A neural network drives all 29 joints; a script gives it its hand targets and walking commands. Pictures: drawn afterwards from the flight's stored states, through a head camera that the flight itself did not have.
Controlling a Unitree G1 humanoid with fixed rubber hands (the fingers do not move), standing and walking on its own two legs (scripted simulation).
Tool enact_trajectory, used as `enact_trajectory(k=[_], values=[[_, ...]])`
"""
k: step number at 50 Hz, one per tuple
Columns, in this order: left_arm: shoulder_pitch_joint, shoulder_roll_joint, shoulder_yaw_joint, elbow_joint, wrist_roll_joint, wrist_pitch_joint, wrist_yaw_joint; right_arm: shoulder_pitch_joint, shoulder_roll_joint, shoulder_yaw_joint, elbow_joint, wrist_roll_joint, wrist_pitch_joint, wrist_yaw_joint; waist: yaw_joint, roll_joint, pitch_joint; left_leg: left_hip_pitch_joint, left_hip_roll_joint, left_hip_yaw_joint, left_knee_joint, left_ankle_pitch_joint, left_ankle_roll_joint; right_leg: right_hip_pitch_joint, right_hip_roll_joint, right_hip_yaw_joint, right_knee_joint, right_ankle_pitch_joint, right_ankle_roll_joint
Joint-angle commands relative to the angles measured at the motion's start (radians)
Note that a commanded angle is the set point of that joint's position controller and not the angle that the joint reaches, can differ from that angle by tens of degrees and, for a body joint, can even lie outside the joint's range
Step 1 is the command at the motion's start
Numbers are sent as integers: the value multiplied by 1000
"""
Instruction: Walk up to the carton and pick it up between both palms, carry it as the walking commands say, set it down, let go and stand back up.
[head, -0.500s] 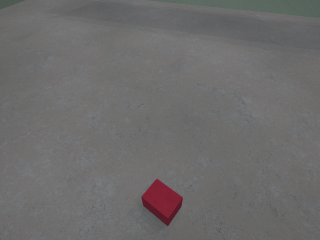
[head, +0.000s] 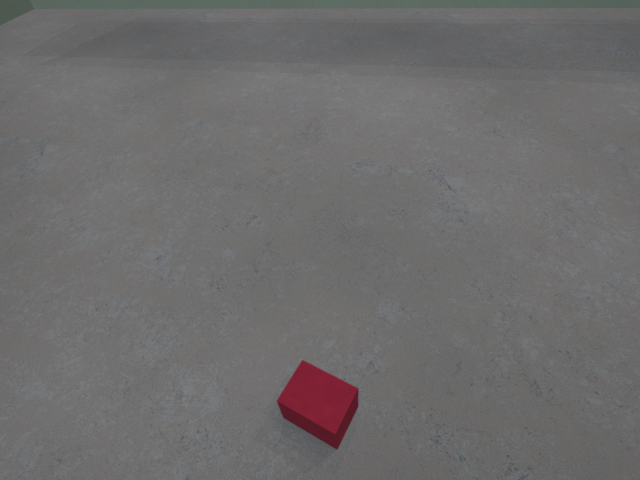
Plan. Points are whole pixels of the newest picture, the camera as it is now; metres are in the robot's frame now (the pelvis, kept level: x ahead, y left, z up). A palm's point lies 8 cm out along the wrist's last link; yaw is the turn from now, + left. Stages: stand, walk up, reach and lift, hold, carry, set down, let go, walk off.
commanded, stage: walk up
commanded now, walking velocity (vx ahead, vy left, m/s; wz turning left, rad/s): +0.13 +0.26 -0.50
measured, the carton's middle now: (319, 403) +0.51 +0.08 -0.71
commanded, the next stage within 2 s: none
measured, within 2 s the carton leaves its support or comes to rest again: neither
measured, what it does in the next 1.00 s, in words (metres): steps to the left, turning right: left foot, then right foot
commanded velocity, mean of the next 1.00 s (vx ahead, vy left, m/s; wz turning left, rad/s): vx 0.14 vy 0.18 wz -0.35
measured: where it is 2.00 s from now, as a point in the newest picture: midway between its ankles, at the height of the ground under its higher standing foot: outside the picture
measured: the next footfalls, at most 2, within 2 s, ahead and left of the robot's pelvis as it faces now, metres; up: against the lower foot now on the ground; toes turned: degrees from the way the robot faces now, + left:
left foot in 0.20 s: +0.06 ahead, +0.22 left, +0.00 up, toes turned -2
right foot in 0.52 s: +0.09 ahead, +0.08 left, +0.00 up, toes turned -28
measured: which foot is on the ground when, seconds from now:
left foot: up 0.00-0.18, down 0.20-0.52, up 0.54-0.84, down 0.86-1.00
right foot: down 0.00-0.20, up 0.22-0.50, down 0.52-0.84, up 0.86-1.00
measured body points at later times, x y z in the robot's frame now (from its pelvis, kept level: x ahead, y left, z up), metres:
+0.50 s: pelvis +0.05 +0.17 -0.02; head +0.10 +0.15 +0.42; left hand +0.18 +0.41 -0.16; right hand +0.02 -0.08 -0.17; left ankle +0.02 +0.23 -0.75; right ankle +0.04 +0.09 -0.74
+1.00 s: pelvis +0.15 +0.29 -0.01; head +0.18 +0.30 +0.44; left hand +0.29 +0.51 -0.16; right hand +0.10 +0.04 -0.14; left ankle +0.19 +0.41 -0.75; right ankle +0.07 +0.13 -0.69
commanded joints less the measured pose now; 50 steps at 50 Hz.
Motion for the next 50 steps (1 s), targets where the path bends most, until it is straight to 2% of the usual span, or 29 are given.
enact_trajectory(k=[1, 4, 6, 8, 9, 10, 11, 12, 14, 17, 21, 24, 25, 26, 27, 29, 30, 32, 37, 38, 39, 40, 41, 42, 43, 44, 46, 48, 50], values=[[137, 256, 110, -28, 54, -15, 14, -135, -63, -27, -125, -37, -13, 31, 76, -200, 85, -227, 19, -16, -55, -15, -75, 57, -238, 273, -221, 72, -173], [118, 277, 118, -35, 53, -16, 14, -114, -53, -19, -143, -30, -15, 29, 69, -226, 84, -154, 10, -7, -196, -77, -82, 42, -237, 265, -185, 219, -177], [39, 276, 117, -60, 37, -12, 11, -6, -37, -18, -111, -18, -22, 21, 12, -264, 33, 70, -3, 10, -358, -39, -73, -70, -186, 209, -139, 240, -138], [-10, 201, 84, -77, 36, -14, 6, 175, -74, -31, -43, -29, -34, 5, -85, -115, -68, 402, -6, 45, -563, 164, -46, -230, -63, 81, 22, 137, -67], [17, 118, 70, -84, 45, -13, 10, 255, -141, -50, -19, -37, -39, -2, -115, 153, -123, 481, 155, -103, -624, 165, -23, -336, 35, -26, 261, -172, -32], [12, 82, 66, -109, 59, -4, 14, 274, -205, -51, -34, -36, -34, 2, -105, 284, -95, 437, 297, -228, -621, 222, 3, -442, 70, -93, 420, -371, -4], [30, 83, 71, -92, 55, 5, 16, 202, -204, -49, -67, -34, -31, 10, -69, 184, -73, 343, 327, -222, -617, 132, 12, -432, 26, -86, 501, -334, -1], [-44, 105, 85, -118, 44, 14, 13, 183, -200, -51, -75, -30, -30, 11, -103, 246, -6, 250, 347, -259, -688, 46, 95, -449, 19, -129, 595, -297, 0], [-57, 101, 84, -98, 37, 15, -4, 122, -114, -38, -85, -31, -32, 1, -62, 168, 50, 207, 271, -116, -674, 82, 96, -449, 3, -158, 663, -196, 9], [-17, 77, 75, -73, 39, 16, -13, 154, -75, -31, -72, -42, -37, -12, -61, 161, -37, 335, 207, 30, -533, 519, 99, -422, 16, -203, 609, -184, 10], [-113, 36, 55, -105, 29, 17, -6, 201, -50, -37, -58, -57, -17, -20, -94, 183, -40, 376, 227, 59, -479, 709, 150, -365, 27, -281, 365, -273, 14], [40, 24, 50, -51, 25, -5, 15, 136, -61, -40, -35, -48, -11, -19, 12, 133, -174, 261, 188, 126, -281, 854, 111, -14, 20, -305, 62, -77, -28], [158, 76, 70, -9, 24, -15, 25, 76, -84, -41, -63, -39, -22, -13, 91, 72, -233, 79, 164, 137, -161, 718, 76, 235, -60, -229, -23, 94, -63], [226, 194, 106, 7, 35, -14, 35, 59, -42, -23, -97, -26, -29, -5, 115, -216, -215, -232, 63, 134, 22, 97, 25, 402, -341, 145, -88, 393, -152], [201, 271, 111, -3, 46, 4, 41, 18, -54, -33, -133, -24, -7, 4, 122, -275, -148, -335, 49, 33, 213, -164, 15, 325, -519, 352, -191, 398, -260], [79, 203, 88, -32, 46, 15, 33, -27, -65, -53, -130, -45, 18, 15, 52, -57, 69, -303, 113, -34, 273, -120, -28, 46, -469, 235, -264, 95, -255], [56, 190, 89, -33, 43, 11, 15, -5, -67, -51, -116, -48, 16, 27, 27, -35, 83, -267, 126, -34, 253, -42, -16, -13, -402, 177, -343, -326, -206], [-38, 168, 83, -65, 50, -6, 6, 30, -56, -40, -77, -40, 11, 41, -14, -150, 116, -184, 81, 21, 156, 60, -31, -102, -276, 7, -336, -327, -126], [-87, 188, 93, -59, 49, -20, -37, 102, -14, -12, -56, -25, -32, 30, -34, -243, 7, 59, 51, 152, -230, 26, -69, -65, -176, -176, -240, -177, -114], [-82, 186, 81, -56, 32, -9, -37, 58, -23, -4, -44, -18, -40, 12, -4, -237, 29, 71, 39, 132, -378, 84, -78, 5, -130, -236, -78, 168, -97], [-32, 165, 74, -28, 27, -12, -36, 129, -35, -13, -16, -28, -66, 8, -30, -218, -102, 228, 26, 169, -476, 154, -79, 13, -92, -247, -37, 96, -80], [-1, 128, 59, -18, 34, -14, -41, 207, -77, -32, 28, -34, -80, 8, -66, -83, -150, 343, 42, 172, -461, 147, -77, -42, -57, -237, 7, -143, -62], [-38, 83, 44, -37, 35, -12, -47, 302, -168, -57, 52, -44, -91, 7, -123, 170, -128, 387, 210, -47, -537, -17, -40, -195, -6, -264, 219, -270, -32], [-74, 22, 27, -84, 28, 2, -53, 344, -241, -63, 45, -53, -100, 6, -120, 398, -24, 279, 423, -412, -781, -299, 6, -352, 42, -184, 397, -318, -5], [-78, 23, 41, -74, 29, 11, -51, 246, -223, -52, 23, -57, -93, -1, -48, 296, 129, 106, 454, -395, -806, -195, -6, -353, 38, -110, 479, -256, 21], [-131, 93, 51, -95, 21, 21, -61, 197, -256, -64, 5, -46, -89, -3, -90, 283, 115, 114, 457, -396, -845, -390, 51, -350, 16, -93, 506, -226, 7], [-149, 98, 55, -74, 24, 8, -79, 138, -188, -54, 2, -36, -96, -6, -65, 181, 101, 172, 373, -230, -769, -195, 38, -376, -1, -81, 525, -137, 32], [-118, 68, 48, -54, 22, -8, -81, 131, -130, -41, -7, -39, -111, -8, -59, 178, 10, 249, 316, -109, -694, 116, 41, -321, 8, -136, 471, -95, 30], [-137, 79, 65, -54, 9, 11, -74, 209, -190, -58, -1, -21, -107, -31, -72, 143, -35, 392, 402, -139, -505, 1020, 77, -381, 36, -121, 526, -203, 52]])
